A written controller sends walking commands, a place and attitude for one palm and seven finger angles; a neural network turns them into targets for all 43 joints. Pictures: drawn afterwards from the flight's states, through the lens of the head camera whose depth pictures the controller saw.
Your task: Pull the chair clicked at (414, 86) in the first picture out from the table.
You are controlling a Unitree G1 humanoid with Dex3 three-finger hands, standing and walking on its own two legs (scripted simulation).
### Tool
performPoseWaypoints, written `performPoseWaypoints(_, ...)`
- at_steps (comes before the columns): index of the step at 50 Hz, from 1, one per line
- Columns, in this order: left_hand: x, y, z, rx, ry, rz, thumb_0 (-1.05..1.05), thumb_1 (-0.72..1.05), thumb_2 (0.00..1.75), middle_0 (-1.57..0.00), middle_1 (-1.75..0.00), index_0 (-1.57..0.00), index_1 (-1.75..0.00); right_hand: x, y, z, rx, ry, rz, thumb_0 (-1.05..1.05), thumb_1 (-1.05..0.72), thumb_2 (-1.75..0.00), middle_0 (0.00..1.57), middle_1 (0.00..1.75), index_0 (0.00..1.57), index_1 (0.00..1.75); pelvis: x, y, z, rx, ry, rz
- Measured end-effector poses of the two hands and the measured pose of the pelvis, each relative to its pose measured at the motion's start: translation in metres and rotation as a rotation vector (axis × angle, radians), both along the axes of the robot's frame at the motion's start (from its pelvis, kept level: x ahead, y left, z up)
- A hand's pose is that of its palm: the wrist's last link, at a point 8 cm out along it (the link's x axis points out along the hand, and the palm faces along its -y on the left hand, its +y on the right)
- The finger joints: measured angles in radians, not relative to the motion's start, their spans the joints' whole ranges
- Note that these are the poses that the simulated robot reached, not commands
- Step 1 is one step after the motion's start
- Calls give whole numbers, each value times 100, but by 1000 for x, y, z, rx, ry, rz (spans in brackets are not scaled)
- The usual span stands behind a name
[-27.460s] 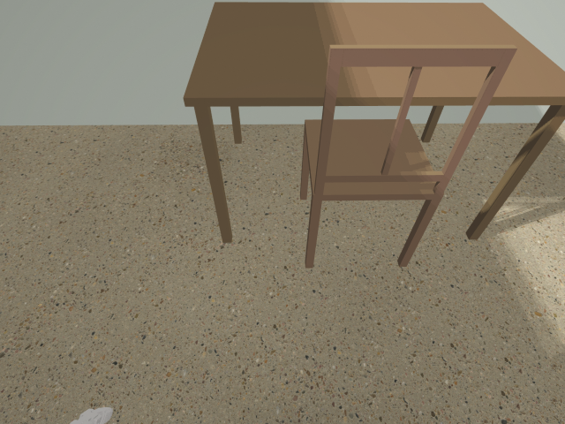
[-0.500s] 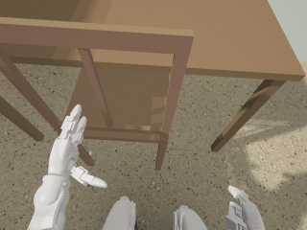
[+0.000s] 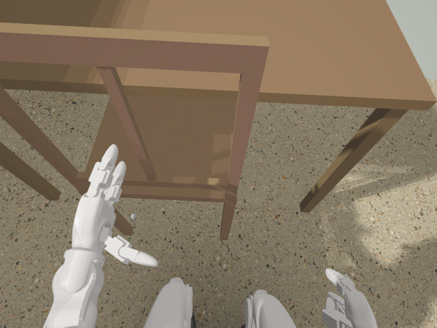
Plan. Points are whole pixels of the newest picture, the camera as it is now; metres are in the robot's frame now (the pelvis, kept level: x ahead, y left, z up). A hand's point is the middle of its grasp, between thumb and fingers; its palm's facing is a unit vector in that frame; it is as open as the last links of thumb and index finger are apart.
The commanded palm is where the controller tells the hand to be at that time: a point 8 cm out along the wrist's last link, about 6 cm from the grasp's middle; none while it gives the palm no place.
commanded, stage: aim the fingers beside a spindle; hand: left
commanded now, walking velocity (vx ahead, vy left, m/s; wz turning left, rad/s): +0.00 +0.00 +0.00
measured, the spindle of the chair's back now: (135, 137) +0.45 +0.17 +0.04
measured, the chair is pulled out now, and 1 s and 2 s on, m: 0.00 0.00 0.00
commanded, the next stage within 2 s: none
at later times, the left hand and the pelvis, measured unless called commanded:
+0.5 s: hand (130, 223) +0.29 +0.16 +0.01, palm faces -0.02 -1.00 -0.04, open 16.9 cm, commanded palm +0.28 +0.21 +0.02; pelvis +0.00 -0.01 +0.00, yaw +0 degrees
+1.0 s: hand (124, 218) +0.29 +0.16 +0.04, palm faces -0.03 -1.00 -0.05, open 16.9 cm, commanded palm +0.28 +0.22 +0.03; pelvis +0.00 +0.00 +0.00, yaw +0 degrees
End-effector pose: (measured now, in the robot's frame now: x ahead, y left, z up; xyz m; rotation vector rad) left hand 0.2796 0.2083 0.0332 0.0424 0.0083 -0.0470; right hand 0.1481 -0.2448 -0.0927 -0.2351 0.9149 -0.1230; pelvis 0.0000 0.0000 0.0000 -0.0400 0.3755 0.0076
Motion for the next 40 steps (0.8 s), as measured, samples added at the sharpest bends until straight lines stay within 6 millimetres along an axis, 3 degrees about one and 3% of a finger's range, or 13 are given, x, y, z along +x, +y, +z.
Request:
performPoseWaypoints(3,-2,4,5,15,-9,18,-1,-50,30,-7,-8,-6,-8,1,1,1,11,-3,7,1,-91,-89,20,30,20,30,1,-1,2,2,-2,2)
performPoseWaypoints(11,-4,0,-24,-15,82,11,-1,-50,30,-6,-8,-6,-8,4,-4,-2,-5,-14,11,1,-91,-89,20,30,20,30,-3,-4,-4,0,3,7)
performPoseWaypoints(15,-6,-7,-5,-9,-1,-8,-1,-50,30,-6,-8,-6,-8,4,-6,0,-12,-19,8,1,-91,-89,20,30,20,30,-3,-5,-3,0,-4,5)
performPoseWaypoints(19,-4,0,10,23,-50,11,-1,-50,30,-7,-8,-6,-8,3,-4,1,3,-19,12,1,-91,-89,20,30,20,30,-3,-5,0,3,-8,5)
performPoseWaypoints(23,-3,10,-9,19,45,34,-1,-50,30,-7,-8,-6,-8,2,-4,0,13,-16,14,1,-91,-89,20,30,20,30,-4,-6,-2,3,-5,7)
performPoseWaypoints(27,-9,4,-27,-17,111,15,-1,-50,30,-6,-8,-6,-8,0,-6,-1,-1,-19,5,1,-91,-89,20,30,20,30,-5,-5,-4,0,-1,7)
performPoseWaypoints(31,-10,-6,-8,-15,10,-11,-1,-50,30,-6,-8,-6,-8,-2,-6,-1,-17,-17,5,1,-91,-89,20,30,20,30,-5,-4,-3,-2,-5,7)
performPoseWaypoints(35,1,0,9,28,-76,3,-1,-50,30,-7,-8,-6,-8,-3,-4,-3,-11,-5,15,1,-91,-89,20,30,20,30,-6,-4,-3,-2,-3,8)
performPoseWaypoints(40,11,12,-18,7,63,23,-1,-50,30,-7,-8,-6,-8,-5,-3,-6,6,7,4,1,-91,-89,20,30,20,30,-6,-3,-5,-1,6,4)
